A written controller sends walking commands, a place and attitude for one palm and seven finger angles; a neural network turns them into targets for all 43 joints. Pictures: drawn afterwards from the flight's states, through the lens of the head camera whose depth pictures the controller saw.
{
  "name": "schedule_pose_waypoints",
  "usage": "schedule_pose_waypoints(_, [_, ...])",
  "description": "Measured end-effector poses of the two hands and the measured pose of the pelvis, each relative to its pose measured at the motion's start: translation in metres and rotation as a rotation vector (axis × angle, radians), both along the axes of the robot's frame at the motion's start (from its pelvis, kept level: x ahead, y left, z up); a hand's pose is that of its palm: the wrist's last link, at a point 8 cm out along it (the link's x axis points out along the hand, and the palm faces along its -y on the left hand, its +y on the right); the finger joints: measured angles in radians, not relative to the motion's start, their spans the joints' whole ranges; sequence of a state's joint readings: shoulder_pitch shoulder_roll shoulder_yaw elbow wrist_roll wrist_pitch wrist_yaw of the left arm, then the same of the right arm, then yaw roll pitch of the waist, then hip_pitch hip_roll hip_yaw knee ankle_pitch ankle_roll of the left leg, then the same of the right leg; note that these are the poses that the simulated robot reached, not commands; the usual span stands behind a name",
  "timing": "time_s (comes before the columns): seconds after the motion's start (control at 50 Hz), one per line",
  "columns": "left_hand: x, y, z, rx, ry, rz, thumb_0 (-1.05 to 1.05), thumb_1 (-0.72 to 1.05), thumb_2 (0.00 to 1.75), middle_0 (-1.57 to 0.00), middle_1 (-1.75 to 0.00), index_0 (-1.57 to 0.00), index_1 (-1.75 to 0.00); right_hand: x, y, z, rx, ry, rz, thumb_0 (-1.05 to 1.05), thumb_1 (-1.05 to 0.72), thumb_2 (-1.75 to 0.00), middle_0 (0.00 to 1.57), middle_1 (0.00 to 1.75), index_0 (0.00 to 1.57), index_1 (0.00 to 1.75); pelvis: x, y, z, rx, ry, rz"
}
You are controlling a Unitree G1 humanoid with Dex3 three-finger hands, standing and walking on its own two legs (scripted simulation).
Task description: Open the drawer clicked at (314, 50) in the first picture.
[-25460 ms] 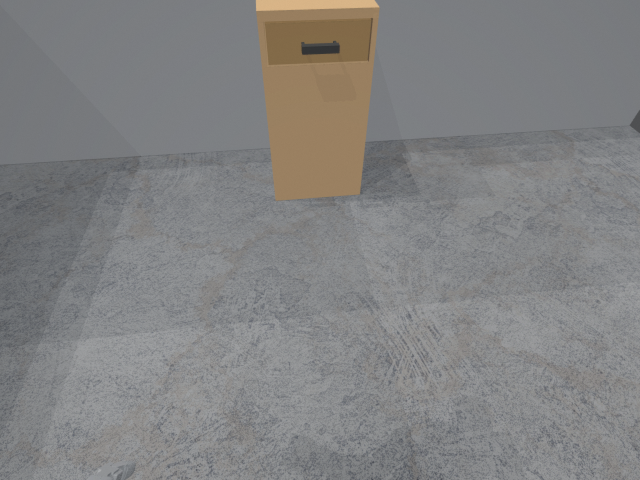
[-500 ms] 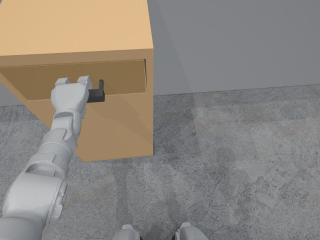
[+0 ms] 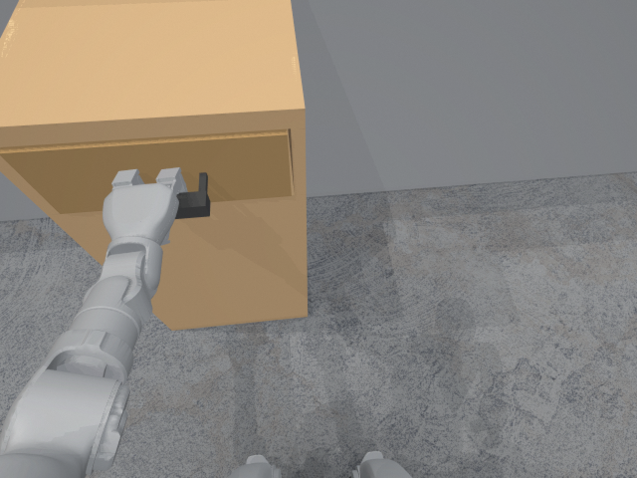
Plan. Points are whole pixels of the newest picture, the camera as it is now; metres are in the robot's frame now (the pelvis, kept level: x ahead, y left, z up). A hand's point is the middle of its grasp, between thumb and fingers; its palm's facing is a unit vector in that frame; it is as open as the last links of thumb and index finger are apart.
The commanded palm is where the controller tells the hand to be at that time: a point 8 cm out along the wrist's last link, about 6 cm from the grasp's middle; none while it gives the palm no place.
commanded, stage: pull the drawer open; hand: left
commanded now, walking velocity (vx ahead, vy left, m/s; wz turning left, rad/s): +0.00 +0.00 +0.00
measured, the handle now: (162, 194) +0.50 +0.21 +0.00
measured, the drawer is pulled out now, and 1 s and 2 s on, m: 0.01 0.13 0.25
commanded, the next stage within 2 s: none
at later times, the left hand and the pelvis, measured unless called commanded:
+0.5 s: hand (154, 275) +0.38 +0.21 -0.02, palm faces -0.05 -0.06 -1.00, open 5.8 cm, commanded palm +0.35 +0.20 +0.03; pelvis +0.01 +0.00 +0.01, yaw +1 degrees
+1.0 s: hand (150, 316) +0.33 +0.20 -0.02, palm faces -0.05 -0.06 -1.00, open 5.7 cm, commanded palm +0.29 +0.20 +0.03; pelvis +0.00 -0.01 +0.01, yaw +1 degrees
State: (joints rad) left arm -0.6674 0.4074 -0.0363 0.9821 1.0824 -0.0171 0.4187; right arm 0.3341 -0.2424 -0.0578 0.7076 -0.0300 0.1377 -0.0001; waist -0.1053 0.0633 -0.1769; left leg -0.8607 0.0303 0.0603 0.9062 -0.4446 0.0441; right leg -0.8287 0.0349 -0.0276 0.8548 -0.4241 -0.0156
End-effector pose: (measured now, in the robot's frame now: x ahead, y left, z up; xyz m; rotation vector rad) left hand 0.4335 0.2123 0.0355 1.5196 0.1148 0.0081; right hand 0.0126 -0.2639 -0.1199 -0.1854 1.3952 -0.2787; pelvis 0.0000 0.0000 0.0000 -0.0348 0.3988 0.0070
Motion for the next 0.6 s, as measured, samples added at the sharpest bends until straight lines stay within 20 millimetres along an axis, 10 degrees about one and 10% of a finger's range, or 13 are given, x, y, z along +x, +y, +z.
schedule_pose_waypoints(0.6, [-0.084,-0.006,-0.001,-0.01,-0.017,0.014,0.0,0.67,0.81,-0.27,-1.35,-0.41,-1.35,0.093,0.008,0.014,0.042,-0.23,0.099,0.01,-0.91,-0.9,0.2,0.3,0.2,0.3,0.007,-0.003,0.013,0.012,-0.1,0.015])
